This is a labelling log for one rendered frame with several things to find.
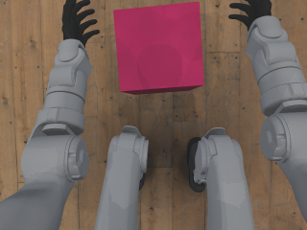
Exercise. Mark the right robot hand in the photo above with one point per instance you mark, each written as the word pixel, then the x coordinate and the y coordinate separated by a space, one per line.
pixel 255 9

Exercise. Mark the left robot forearm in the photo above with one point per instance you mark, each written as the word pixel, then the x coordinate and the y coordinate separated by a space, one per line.
pixel 62 113

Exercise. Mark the robot right foot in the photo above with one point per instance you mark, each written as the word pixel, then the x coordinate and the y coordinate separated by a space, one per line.
pixel 192 147

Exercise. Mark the left robot shin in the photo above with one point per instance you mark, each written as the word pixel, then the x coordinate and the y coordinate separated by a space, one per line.
pixel 114 141

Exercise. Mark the carton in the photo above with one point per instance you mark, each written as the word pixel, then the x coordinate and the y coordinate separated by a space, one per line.
pixel 159 48

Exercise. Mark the right robot forearm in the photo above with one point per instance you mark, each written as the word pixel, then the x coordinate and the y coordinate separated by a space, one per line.
pixel 276 67

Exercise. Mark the left robot upper arm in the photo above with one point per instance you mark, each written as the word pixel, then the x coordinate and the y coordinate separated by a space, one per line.
pixel 51 165

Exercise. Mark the right robot upper arm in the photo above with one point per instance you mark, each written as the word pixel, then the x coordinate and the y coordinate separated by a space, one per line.
pixel 283 139

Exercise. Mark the left robot hand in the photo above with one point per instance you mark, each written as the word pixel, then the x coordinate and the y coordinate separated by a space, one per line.
pixel 71 21

